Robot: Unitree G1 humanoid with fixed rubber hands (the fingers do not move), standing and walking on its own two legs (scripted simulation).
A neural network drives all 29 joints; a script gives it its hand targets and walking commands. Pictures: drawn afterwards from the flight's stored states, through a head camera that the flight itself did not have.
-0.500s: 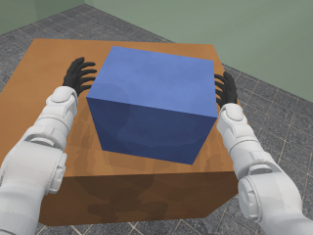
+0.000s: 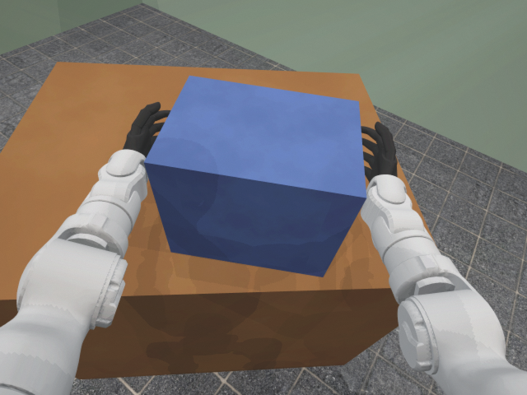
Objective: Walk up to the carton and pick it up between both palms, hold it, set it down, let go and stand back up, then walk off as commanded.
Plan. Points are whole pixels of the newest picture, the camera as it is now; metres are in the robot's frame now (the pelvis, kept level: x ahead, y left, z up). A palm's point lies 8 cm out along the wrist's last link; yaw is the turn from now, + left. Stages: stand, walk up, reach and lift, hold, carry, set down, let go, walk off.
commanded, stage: reach and lift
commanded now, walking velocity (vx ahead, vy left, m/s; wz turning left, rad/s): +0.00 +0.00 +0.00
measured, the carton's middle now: (259, 181) +0.46 +0.01 +0.06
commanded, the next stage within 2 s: none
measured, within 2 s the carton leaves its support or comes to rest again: leaves its support in 1.02 s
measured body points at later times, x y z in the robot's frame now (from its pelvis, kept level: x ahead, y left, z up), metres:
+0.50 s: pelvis +0.00 +0.00 +0.00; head +0.05 +0.03 +0.45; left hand +0.47 +0.19 +0.11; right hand +0.44 -0.18 +0.11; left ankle +0.00 +0.13 -0.74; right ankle +0.02 -0.15 -0.74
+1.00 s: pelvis +0.01 +0.00 +0.00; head +0.04 +0.03 +0.45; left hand +0.46 +0.19 +0.12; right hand +0.43 -0.18 +0.11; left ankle +0.00 +0.13 -0.74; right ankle +0.02 -0.15 -0.74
